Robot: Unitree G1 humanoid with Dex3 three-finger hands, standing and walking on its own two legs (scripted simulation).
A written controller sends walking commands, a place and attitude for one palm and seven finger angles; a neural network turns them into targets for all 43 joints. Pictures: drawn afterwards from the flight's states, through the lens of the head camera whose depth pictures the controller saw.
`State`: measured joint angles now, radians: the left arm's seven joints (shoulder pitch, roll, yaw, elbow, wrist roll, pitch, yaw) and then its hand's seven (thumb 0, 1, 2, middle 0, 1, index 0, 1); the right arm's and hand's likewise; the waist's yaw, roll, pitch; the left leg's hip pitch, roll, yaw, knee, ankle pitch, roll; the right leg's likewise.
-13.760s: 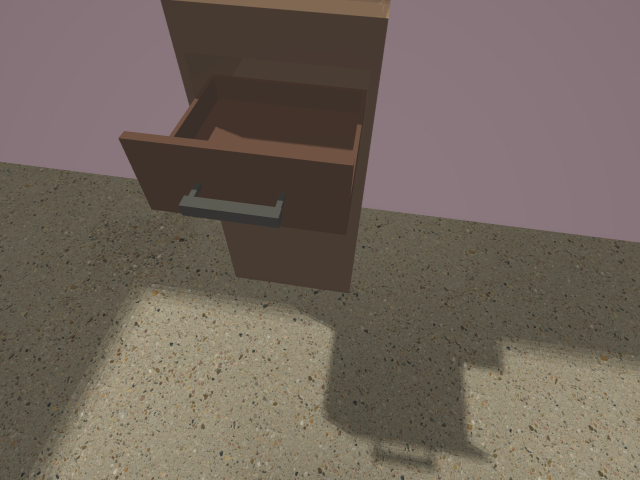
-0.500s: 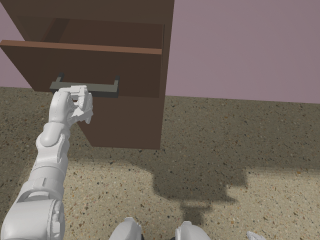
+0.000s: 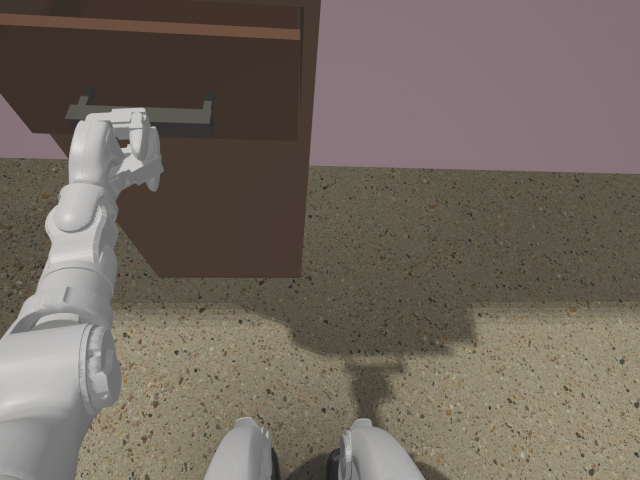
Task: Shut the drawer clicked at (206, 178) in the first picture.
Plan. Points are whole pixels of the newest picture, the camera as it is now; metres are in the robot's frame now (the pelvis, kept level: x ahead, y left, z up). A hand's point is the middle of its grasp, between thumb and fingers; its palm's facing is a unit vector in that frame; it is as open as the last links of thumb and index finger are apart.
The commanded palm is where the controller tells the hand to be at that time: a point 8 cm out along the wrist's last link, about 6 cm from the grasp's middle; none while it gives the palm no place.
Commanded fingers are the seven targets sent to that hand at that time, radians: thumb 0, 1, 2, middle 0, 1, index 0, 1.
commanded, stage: push the drawer shut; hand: left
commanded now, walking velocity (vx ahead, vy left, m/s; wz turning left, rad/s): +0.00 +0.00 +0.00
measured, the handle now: (146, 109) +0.57 +0.20 +0.08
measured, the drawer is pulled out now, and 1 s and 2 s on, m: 0.06 0.00 0.00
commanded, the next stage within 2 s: pull the fist back off the drawer in 0.72 s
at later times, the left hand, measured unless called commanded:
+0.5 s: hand (158, 121) +0.55 +0.18 +0.07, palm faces -0.02 -1.00 -0.05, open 2.9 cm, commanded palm +0.56 +0.21 +0.08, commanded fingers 0.00 0.90 0.90 -1.40 -1.60 -1.40 -1.60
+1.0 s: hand (149, 117) +0.55 +0.19 +0.07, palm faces -0.02 -1.00 -0.06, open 3.2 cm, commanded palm +0.57 +0.21 +0.08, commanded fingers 0.00 0.90 0.90 -1.40 -1.60 -1.40 -1.60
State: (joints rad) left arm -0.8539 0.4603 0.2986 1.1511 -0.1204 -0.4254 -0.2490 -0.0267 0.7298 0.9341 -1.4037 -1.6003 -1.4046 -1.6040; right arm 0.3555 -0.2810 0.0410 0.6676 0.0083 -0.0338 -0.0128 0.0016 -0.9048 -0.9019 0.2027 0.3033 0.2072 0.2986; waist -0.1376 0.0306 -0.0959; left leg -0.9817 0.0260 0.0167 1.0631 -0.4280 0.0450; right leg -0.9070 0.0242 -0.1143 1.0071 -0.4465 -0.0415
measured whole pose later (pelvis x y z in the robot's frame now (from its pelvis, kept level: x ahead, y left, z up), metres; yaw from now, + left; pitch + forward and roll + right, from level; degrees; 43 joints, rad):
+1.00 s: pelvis -0.01 +0.02 -0.02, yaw -1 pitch +26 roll -6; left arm -1.17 0.63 0.30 1.33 -0.02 -0.34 -0.20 -0.02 0.53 0.90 -1.40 -1.60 -1.40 -1.60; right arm 0.41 -0.29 0.08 0.67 -0.04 -0.04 0.00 0.00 -0.90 -0.90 0.20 0.30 0.21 0.30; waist -0.24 0.04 -0.09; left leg -1.16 0.03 -0.01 1.13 -0.42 0.07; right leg -1.06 0.03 -0.14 1.03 -0.43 -0.02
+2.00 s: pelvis +0.06 +0.00 +0.04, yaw +0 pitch +12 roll -2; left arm -0.24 0.33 0.26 0.43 -0.24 -0.26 -0.21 0.01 0.90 0.90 -1.40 -1.60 -1.40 -1.60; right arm 0.30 -0.27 0.01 0.56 0.05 0.02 0.00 0.00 -0.91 -0.90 0.20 0.30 0.21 0.30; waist -0.06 0.05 -0.11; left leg -0.61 0.01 0.04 0.81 -0.42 0.05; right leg -0.54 0.03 -0.07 0.74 -0.42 -0.02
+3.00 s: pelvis +0.05 -0.01 +0.08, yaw +0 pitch -4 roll +0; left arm 0.55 0.33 0.27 -0.45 -0.08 -0.12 0.10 0.01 0.89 0.90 -1.41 -1.60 -1.41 -1.60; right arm 0.19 -0.25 0.01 0.61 0.02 -0.09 -0.06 0.01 -0.90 -0.90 0.20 0.30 0.21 0.30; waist 0.06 0.09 0.01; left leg -0.11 -0.01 0.04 0.44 -0.26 0.03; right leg -0.06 0.03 -0.06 0.40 -0.28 -0.04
